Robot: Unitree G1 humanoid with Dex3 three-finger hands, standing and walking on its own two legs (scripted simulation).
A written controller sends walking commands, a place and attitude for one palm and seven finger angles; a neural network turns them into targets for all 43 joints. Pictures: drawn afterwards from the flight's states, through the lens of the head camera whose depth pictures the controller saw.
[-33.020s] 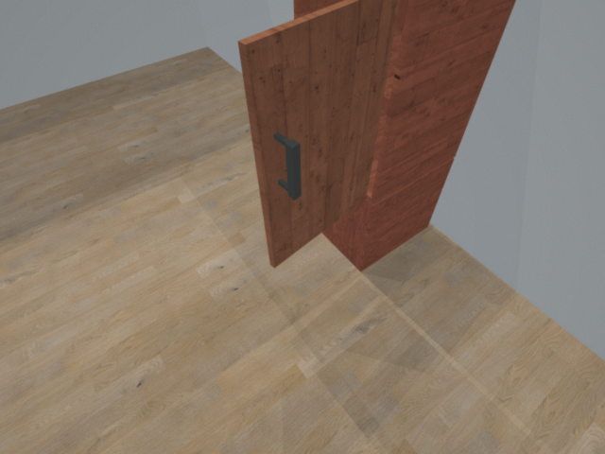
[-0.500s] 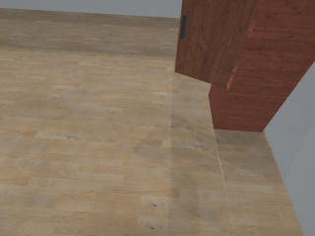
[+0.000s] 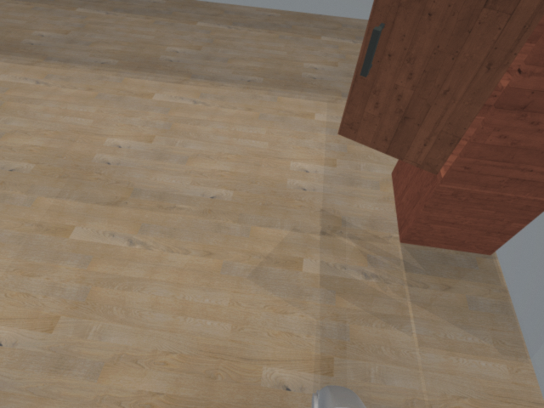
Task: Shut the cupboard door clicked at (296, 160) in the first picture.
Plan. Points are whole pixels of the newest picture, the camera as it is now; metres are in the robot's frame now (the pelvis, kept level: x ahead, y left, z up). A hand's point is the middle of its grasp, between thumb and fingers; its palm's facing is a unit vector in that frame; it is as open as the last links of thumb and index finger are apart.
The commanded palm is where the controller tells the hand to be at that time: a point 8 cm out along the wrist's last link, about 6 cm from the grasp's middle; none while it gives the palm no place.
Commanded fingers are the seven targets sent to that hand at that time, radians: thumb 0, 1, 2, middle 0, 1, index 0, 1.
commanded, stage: walk to a spot facing it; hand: left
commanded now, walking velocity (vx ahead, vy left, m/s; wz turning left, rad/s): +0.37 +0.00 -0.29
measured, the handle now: (372, 50) +1.02 -0.24 +0.00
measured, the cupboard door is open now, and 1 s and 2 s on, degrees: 67 67 67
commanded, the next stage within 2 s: turn to face it in 0.28 s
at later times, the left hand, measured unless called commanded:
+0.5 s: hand (215, 296) +0.34 +0.13 -0.18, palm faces -0.08 -0.98 -0.19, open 7.1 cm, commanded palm none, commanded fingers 0.00 0.90 0.90 -0.20 -0.30 -0.20 -0.30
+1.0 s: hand (203, 224) +0.50 +0.18 -0.16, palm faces -0.32 -0.92 -0.22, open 7.3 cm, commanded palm none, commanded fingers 0.00 0.90 0.90 -0.20 -0.30 -0.20 -0.30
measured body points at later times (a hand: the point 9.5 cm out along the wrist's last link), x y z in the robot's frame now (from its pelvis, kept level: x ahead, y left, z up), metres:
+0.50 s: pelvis +0.23 -0.04 -0.01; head +0.28 -0.04 +0.44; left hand +0.34 +0.18 -0.16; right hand +0.17 -0.25 -0.16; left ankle +0.15 +0.09 -0.63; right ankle +0.27 -0.13 -0.74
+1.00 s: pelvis +0.35 +0.01 +0.00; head +0.39 +0.00 +0.45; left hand +0.51 +0.22 -0.14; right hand +0.35 -0.25 -0.14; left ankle +0.40 +0.11 -0.74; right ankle +0.29 -0.11 -0.69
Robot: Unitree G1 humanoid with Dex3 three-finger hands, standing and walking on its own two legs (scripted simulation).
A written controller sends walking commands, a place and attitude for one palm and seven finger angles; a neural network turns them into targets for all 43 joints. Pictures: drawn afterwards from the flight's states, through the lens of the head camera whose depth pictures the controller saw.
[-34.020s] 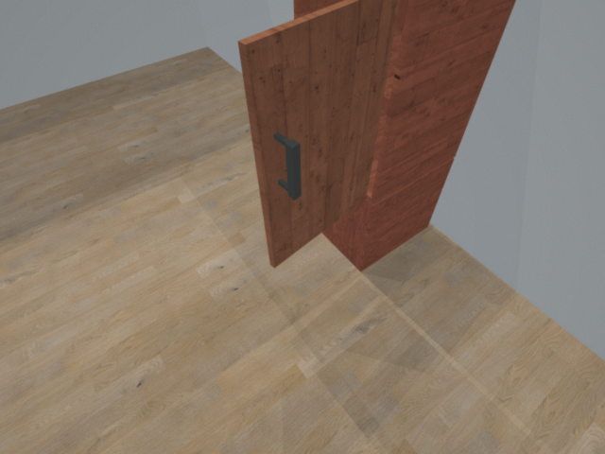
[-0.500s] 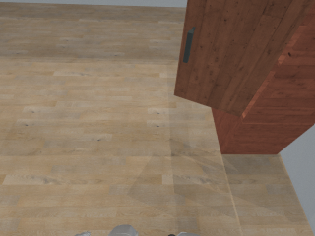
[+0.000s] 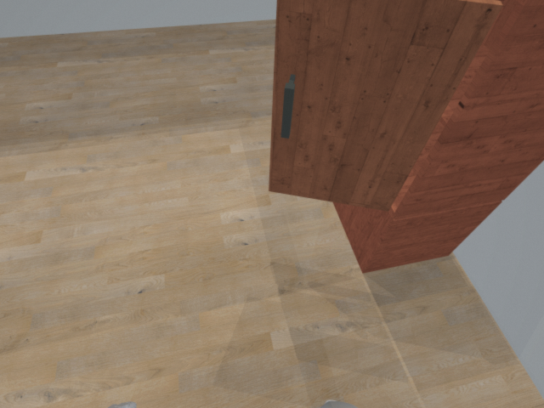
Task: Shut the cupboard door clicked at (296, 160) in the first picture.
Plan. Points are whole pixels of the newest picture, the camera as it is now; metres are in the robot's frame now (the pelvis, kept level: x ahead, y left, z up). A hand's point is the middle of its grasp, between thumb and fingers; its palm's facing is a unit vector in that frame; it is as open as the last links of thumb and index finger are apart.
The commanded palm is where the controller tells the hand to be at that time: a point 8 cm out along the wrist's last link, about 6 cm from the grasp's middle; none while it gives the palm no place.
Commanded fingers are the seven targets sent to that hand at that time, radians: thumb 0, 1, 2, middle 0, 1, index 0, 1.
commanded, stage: turn to face it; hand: left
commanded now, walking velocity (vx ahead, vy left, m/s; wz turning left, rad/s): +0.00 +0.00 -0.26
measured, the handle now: (288, 107) +0.72 +0.02 +0.00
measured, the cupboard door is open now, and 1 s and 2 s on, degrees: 67 67 67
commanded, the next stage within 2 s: take the last steps up to it in 0.04 s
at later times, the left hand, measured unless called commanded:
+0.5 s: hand (169, 407) +0.14 +0.18 -0.19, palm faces -0.14 -0.98 -0.14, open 7.4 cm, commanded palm none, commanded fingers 0.00 0.90 0.90 -0.20 -0.30 -0.20 -0.30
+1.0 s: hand (244, 317) +0.29 +0.08 -0.17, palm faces -0.15 -0.97 -0.21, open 7.2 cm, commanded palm none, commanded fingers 0.00 0.90 0.90 -0.20 -0.30 -0.20 -0.30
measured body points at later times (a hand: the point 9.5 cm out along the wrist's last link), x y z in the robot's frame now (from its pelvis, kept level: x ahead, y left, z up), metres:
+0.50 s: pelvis +0.07 +0.01 -0.01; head +0.08 +0.03 +0.44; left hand +0.14 +0.24 -0.17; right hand +0.01 -0.23 -0.14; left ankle +0.06 +0.11 -0.74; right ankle +0.01 -0.12 -0.68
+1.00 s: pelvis +0.20 -0.09 +0.00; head +0.24 -0.10 +0.44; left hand +0.30 +0.13 -0.16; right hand +0.16 -0.32 -0.16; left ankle +0.18 +0.03 -0.68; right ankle +0.20 -0.19 -0.74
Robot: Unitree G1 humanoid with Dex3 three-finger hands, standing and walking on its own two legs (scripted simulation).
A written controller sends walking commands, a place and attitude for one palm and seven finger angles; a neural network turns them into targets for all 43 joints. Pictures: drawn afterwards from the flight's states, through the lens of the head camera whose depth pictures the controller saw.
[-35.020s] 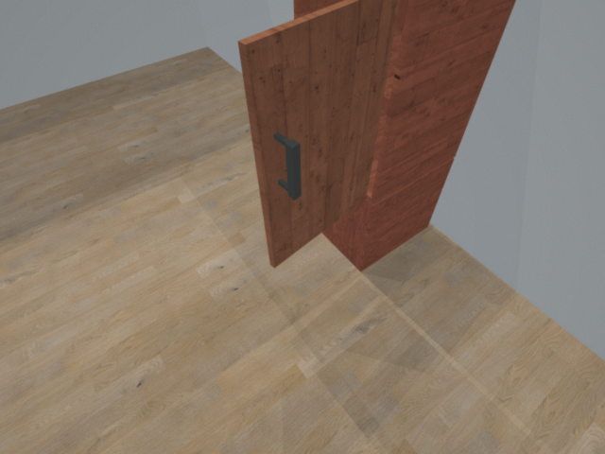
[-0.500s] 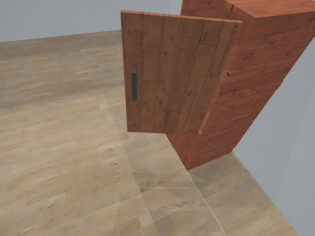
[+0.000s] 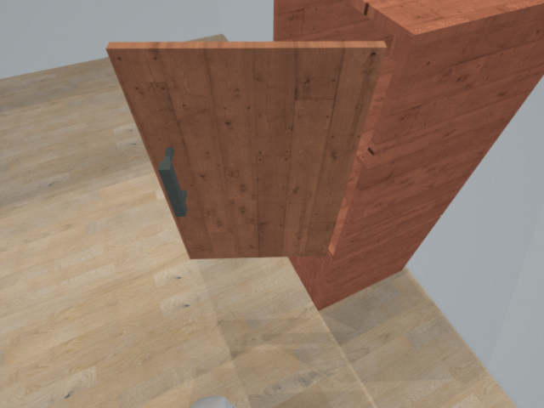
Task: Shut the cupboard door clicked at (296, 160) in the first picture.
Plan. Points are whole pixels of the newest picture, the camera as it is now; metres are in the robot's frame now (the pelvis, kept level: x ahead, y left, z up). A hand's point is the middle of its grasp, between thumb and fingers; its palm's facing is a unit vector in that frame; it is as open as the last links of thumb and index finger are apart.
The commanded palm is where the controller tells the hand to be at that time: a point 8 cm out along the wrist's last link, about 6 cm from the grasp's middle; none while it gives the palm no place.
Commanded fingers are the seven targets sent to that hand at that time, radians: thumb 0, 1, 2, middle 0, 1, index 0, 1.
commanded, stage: come to a stop and stand still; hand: left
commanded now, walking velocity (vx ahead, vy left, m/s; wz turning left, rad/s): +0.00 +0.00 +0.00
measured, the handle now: (175, 183) +0.49 +0.20 +0.00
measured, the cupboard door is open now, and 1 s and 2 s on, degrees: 67 67 67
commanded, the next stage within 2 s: look again from close up in 1.72 s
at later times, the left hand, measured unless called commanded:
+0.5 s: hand out of the picture +0.07 +0.20 -0.17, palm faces +0.01 -0.96 -0.27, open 7.3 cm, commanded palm none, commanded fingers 0.00 0.90 0.90 -0.20 -0.30 -0.20 -0.30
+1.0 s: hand out of the picture +0.07 +0.23 -0.17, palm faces -0.06 -0.97 -0.22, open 7.3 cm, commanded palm none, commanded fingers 0.00 0.90 0.90 -0.20 -0.30 -0.20 -0.30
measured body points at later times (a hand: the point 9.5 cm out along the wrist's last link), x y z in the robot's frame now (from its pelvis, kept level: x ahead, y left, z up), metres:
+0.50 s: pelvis +0.05 +0.00 -0.01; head +0.09 -0.01 +0.44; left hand +0.07 +0.25 -0.15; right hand +0.12 -0.24 -0.16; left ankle +0.07 +0.10 -0.73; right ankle +0.01 -0.09 -0.74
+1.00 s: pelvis +0.01 +0.05 +0.00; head +0.02 +0.05 +0.45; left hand +0.07 +0.28 -0.15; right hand +0.03 -0.19 -0.15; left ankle +0.04 +0.11 -0.74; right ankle +0.01 -0.09 -0.74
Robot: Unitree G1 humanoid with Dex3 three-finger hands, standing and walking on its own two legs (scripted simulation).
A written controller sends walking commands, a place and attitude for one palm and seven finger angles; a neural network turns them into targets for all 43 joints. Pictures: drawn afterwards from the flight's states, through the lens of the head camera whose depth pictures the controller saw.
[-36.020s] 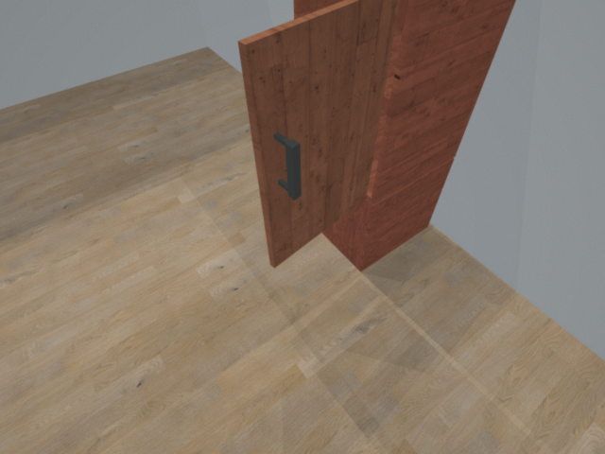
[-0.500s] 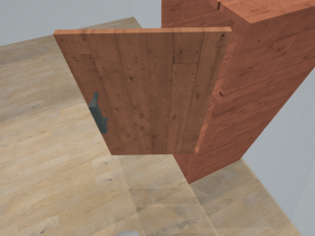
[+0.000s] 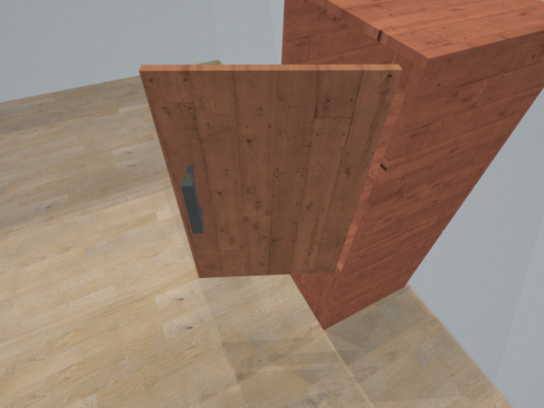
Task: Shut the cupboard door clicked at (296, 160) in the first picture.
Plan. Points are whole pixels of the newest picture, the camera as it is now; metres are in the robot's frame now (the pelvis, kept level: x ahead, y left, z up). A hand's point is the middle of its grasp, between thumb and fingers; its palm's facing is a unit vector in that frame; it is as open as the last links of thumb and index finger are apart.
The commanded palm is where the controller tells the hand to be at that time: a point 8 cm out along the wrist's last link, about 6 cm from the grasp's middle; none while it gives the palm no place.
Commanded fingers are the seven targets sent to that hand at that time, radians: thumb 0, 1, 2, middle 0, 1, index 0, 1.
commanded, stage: come to a stop and stand still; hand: left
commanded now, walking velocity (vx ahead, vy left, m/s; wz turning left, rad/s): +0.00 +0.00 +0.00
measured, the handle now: (194, 200) +0.47 +0.18 +0.01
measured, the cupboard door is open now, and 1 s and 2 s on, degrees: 67 67 67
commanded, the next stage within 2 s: look again from close up in 0.72 s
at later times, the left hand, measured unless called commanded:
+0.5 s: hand out of the picture +0.05 +0.18 -0.18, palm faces +0.00 -0.99 -0.17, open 7.3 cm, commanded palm none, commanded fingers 0.00 0.90 0.90 -0.20 -0.30 -0.20 -0.30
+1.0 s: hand out of the picture +0.07 +0.20 -0.18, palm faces +0.00 -0.98 -0.20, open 7.3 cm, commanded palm none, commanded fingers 0.00 0.90 0.90 -0.20 -0.30 -0.20 -0.30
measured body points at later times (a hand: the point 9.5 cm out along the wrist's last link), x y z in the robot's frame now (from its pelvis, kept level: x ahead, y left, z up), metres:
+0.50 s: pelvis +0.04 +0.01 +0.00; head +0.05 +0.03 +0.45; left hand +0.05 +0.24 -0.16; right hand +0.08 -0.22 -0.14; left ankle +0.02 +0.07 -0.74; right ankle +0.01 -0.14 -0.74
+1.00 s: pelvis +0.05 +0.02 +0.00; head +0.07 +0.04 +0.45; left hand +0.07 +0.25 -0.16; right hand +0.07 -0.21 -0.15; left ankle +0.02 +0.07 -0.74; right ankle +0.01 -0.14 -0.74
